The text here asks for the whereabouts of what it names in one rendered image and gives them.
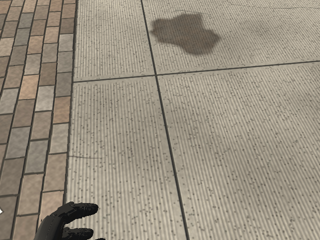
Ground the left robot hand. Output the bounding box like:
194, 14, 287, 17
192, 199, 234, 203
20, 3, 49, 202
33, 201, 106, 240

